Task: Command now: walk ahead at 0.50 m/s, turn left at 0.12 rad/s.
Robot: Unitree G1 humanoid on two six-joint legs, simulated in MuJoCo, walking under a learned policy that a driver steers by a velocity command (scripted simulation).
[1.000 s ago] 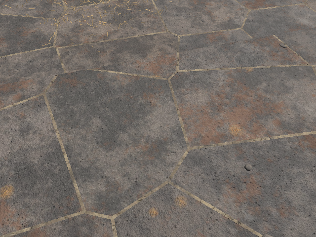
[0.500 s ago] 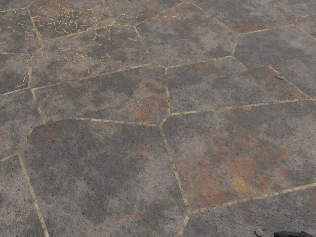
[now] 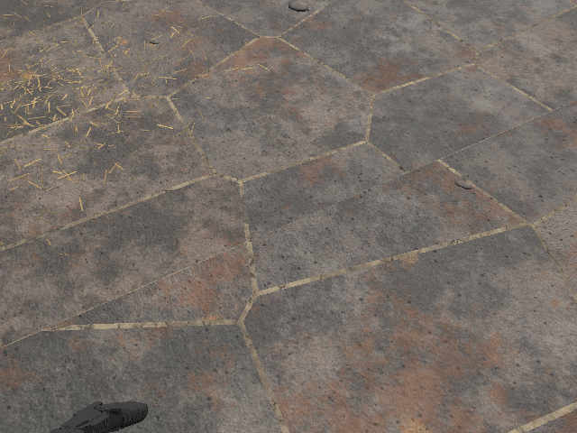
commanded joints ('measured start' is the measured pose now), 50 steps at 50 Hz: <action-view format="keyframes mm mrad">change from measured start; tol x32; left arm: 1 271 203 78 12 12 -20 11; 31 496 53 -24 126 173 -56 -38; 50 -25 73 -6 18 75 -1 -25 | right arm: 1 -36 -143 -22 -54 -5 3 -9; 26 -366 -30 18 -211 -91 -9 76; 32 377 -215 -52 -10 -85 -34 17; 50 82 -76 11 -28 -108 -55 68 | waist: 1 203 88 -179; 3 202 -249 -458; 26 126 -48 95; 31 -88 164 -421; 50 36 87 48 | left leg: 1 -155 189 -74 366 752 100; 3 -720 -23 -112 965 -202 17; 17 -740 155 -76 543 449 -1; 26 -767 59 10 364 225 85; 30 76 -41 -22 461 472 240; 32 560 303 -731 152 508 431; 38 -380 233 -312 -73 374 292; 50 -98 255 -28 -70 574 197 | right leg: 1 468 -23 26 9 9 -81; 3 980 -402 709 -126 -178 -283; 10 341 -228 125 -358 -77 -147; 24 718 -270 -182 -351 148 -160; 29 624 -235 -303 1 759 -96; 32 -197 76 -57 826 -535 61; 33 -357 27 79 885 -497 32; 50 -95 -13 -10 140 129 -18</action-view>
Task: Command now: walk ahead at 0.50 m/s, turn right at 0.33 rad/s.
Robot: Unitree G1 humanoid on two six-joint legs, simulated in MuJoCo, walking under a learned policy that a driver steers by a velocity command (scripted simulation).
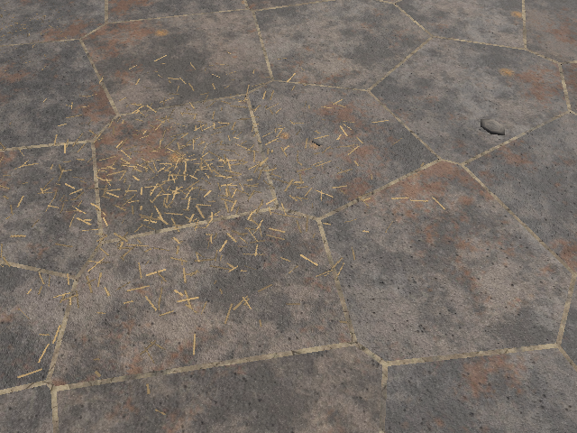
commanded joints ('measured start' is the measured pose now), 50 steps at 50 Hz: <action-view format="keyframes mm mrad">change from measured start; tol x64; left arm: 1 -112 105 31 -85 -3 -16 7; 50 160 18 -27 -194 -67 114 184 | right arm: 1 12 -165 -32 -29 -8 5 1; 50 -197 -178 -9 -178 63 109 -76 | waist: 1 32 84 87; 50 103 97 -67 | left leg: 1 -44 304 -33 -44 557 145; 5 -124 206 88 379 908 29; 9 -894 78 -194 1189 -198 -97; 26 -1055 239 -172 570 360 -166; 39 506 454 -252 285 1490 302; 43 -24 437 -364 149 477 201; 50 -295 347 -243 37 551 214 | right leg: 1 93 28 -6 -14 -58 -36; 7 1288 -223 708 -201 80 -494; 17 220 -15 176 -312 357 -266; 25 791 -136 407 -41 109 -271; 40 -392 201 102 1243 -1161 170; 50 -94 59 77 1227 -727 121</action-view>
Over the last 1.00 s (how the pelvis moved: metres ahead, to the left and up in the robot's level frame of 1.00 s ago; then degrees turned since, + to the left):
0.58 0.13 0.00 17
